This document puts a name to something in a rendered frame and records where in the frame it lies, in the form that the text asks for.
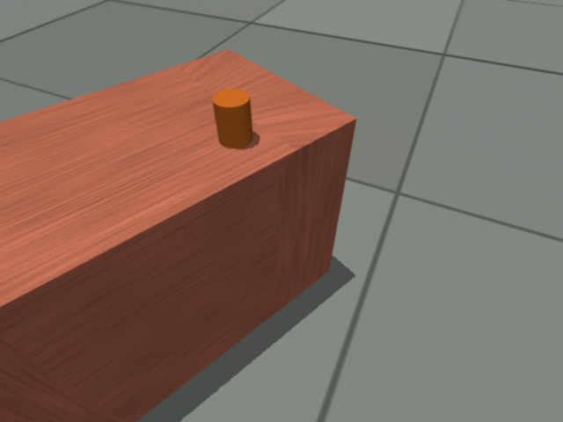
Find can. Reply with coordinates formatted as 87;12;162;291
212;89;253;149

